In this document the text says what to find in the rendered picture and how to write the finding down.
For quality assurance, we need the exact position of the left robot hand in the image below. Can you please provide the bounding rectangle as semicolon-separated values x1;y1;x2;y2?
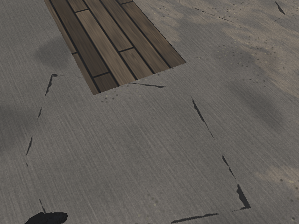
24;212;68;224

